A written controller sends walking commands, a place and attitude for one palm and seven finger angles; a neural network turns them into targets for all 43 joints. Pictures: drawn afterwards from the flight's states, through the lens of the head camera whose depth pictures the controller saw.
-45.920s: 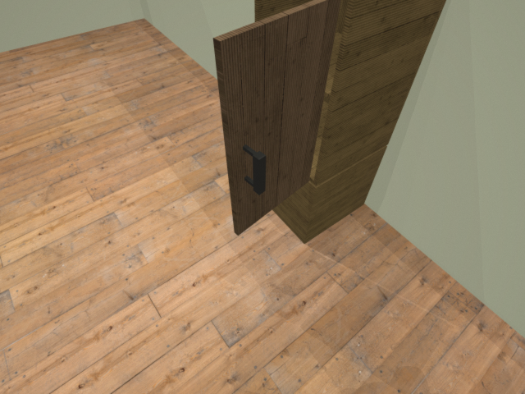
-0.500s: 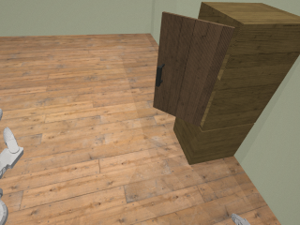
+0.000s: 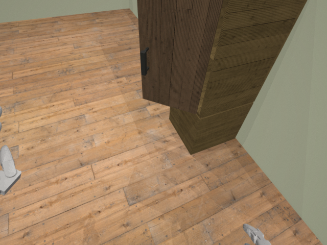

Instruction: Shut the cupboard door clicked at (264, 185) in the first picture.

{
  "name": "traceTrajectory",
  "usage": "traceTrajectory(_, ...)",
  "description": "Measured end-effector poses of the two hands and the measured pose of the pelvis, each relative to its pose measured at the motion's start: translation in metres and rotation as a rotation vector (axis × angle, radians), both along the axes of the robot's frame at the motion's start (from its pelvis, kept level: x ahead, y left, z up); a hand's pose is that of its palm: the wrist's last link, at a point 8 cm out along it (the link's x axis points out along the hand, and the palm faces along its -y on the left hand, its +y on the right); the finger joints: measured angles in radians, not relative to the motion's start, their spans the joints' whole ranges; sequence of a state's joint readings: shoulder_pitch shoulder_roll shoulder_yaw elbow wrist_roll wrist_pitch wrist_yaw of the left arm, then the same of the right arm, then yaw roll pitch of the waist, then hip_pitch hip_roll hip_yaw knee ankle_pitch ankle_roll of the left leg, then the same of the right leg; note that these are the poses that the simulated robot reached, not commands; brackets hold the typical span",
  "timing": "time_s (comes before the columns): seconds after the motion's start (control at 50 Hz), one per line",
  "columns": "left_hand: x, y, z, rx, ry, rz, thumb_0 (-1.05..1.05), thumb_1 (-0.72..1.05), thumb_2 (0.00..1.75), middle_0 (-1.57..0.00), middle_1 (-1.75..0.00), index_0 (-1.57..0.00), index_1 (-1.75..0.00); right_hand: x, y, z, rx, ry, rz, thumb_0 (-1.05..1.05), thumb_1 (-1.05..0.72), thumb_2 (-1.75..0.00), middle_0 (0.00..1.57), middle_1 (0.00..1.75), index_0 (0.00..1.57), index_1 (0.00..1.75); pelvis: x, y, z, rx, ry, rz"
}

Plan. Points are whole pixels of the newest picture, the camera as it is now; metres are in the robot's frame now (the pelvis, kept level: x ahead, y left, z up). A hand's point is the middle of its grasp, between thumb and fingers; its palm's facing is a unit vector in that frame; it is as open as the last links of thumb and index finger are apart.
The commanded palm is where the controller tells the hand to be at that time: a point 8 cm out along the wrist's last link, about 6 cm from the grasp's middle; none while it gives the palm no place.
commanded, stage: stop stepping back and stand still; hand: left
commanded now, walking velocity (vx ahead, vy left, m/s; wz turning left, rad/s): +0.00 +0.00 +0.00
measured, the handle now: (145, 61) +0.91 +0.10 -0.06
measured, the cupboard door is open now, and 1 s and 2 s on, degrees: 45 45 45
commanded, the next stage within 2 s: let the arm hang, fingers relaxed in 0.20 s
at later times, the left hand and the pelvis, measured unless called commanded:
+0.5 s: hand out of the picture +0.13 +0.23 -0.10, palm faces +0.01 -0.95 -0.32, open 7.4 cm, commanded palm none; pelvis -0.03 +0.02 +0.00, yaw +1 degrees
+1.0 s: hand out of the picture -0.10 +0.20 -0.16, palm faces +0.01 -0.98 -0.19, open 7.3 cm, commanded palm none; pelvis -0.04 +0.03 +0.01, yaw -1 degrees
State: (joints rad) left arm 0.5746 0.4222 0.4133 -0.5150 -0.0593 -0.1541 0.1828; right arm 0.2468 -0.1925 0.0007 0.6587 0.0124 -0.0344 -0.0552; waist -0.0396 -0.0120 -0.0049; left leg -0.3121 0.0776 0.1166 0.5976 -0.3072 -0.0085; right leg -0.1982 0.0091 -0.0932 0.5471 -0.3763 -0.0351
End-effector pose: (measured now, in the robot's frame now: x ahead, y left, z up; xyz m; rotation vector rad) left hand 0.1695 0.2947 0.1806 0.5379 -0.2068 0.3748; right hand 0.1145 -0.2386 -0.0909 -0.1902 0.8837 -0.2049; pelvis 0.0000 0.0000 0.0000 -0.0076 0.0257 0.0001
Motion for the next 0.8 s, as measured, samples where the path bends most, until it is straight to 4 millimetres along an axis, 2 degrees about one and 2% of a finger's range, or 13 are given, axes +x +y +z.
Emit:
traceTrajectory(0.14,0.008,-0.003,0.012,0.048,-0.038,-0.030,0.02,0.89,0.89,-0.21,-0.30,-0.21,-0.30,0.020,-0.011,0.014,-0.030,-0.058,-0.018,0.01,-0.91,-0.90,0.21,0.30,0.21,0.30,0.007,-0.002,0.002,0.011,0.001,-0.010)
traceTrajectory(0.3,-0.001,0.002,0.006,0.025,0.002,-0.005,0.01,0.89,0.89,-0.21,-0.30,-0.21,-0.30,0.035,-0.002,0.024,-0.010,-0.125,0.006,0.01,-0.91,-0.90,0.21,0.30,0.20,0.30,0.000,0.000,0.005,0.003,0.008,-0.015)
traceTrajectory(0.32,-0.001,0.003,-0.002,0.020,0.031,-0.012,0.01,0.89,0.90,-0.21,-0.30,-0.21,-0.30,0.035,0.000,0.022,0.001,-0.132,0.029,0.01,-0.91,-0.90,0.20,0.30,0.20,0.30,-0.002,0.002,0.005,0.001,0.009,-0.008)
traceTrajectory(0.34,0.002,0.005,-0.019,-0.001,0.101,-0.017,0.01,0.89,0.90,-0.21,-0.30,-0.21,-0.30,0.037,0.001,0.018,0.011,-0.129,0.065,0.01,-0.91,-0.90,0.20,0.30,0.20,0.30,-0.005,0.004,0.004,0.000,0.010,0.000)
traceTrajectory(0.38,0.006,0.009,-0.073,-0.087,0.314,-0.002,0.01,0.90,0.90,-0.20,-0.30,-0.20,-0.30,0.037,0.002,0.006,0.019,-0.099,0.122,0.01,-0.91,-0.90,0.21,0.30,0.20,0.30,-0.012,0.009,0.000,0.002,0.015,0.009)
traceTrajectory(0.42,-0.003,0.006,-0.138,-0.194,0.568,0.028,0.00,0.90,0.90,-0.20,-0.30,-0.20,-0.30,0.032,0.003,-0.005,0.024,-0.057,0.141,0.01,-0.91,-0.90,0.21,0.30,0.21,0.30,-0.018,0.014,-0.001,0.003,0.011,0.014)
traceTrajectory(0.46,-0.025,-0.005,-0.199,-0.291,0.813,0.049,0.00,0.90,0.90,-0.20,-0.30,-0.20,-0.30,0.022,0.004,-0.013,0.026,-0.013,0.136,0.01,-0.91,-0.89,0.21,0.30,0.21,0.30,-0.023,0.016,-0.002,0.008,0.002,0.016)
traceTrajectory(0.5,-0.058,-0.024,-0.249,-0.381,1.025,0.059,0.01,0.91,0.90,-0.19,-0.30,-0.20,-0.30,0.005,0.006,-0.017,0.023,0.043,0.122,0.01,-0.91,-0.89,0.21,0.30,0.21,0.30,-0.026,0.016,-0.002,0.013,-0.010,0.015)
traceTrajectory(0.56,-0.118,-0.056,-0.299,-0.511,1.280,0.070,0.01,0.91,0.90,-0.20,-0.30,-0.20,-0.30,-0.030,0.009,-0.021,0.016,0.157,0.094,0.01,-0.91,-0.89,0.21,0.30,0.21,0.30,-0.030,0.015,0.001,0.013,-0.028,0.013)
traceTrajectory(0.58,-0.134,-0.060,-0.308,-0.558,1.314,0.110,0.00,0.93,0.89,-0.20,-0.30,-0.20,-0.30,-0.044,0.011,-0.023,0.014,0.202,0.084,0.01,-0.91,-0.89,0.21,0.30,0.21,0.30,-0.031,0.015,0.002,0.009,-0.030,0.015)
traceTrajectory(0.66,-0.186,-0.049,-0.319,-0.601,1.426,0.210,-0.02,1.01,0.89,-0.21,-0.30,-0.21,-0.30,-0.099,0.017,-0.028,0.018,0.389,0.048,0.01,-0.91,-0.89,0.20,0.30,0.20,0.30,-0.034,0.013,0.007,-0.004,-0.036,0.022)
traceTrajectory(0.74,-0.232,-0.043,-0.318,-0.606,1.553,0.266,-0.01,0.98,0.89,-0.20,-0.30,-0.20,-0.30,-0.144,0.025,-0.033,0.043,0.512,-0.008,0.01,-0.91,-0.89,0.20,0.30,0.20,0.30,-0.035,0.017,0.010,-0.010,-0.039,0.017)
traceTrajectory(0.8,-0.257,-0.041,-0.314,-0.605,1.625,0.297,-0.01,0.96,0.89,-0.20,-0.30,-0.20,-0.30,-0.170,0.034,-0.035,0.066,0.567,-0.045,0.01,-0.91,-0.89,0.20,0.30,0.20,0.30,-0.036,0.021,0.012,-0.009,-0.043,0.009)
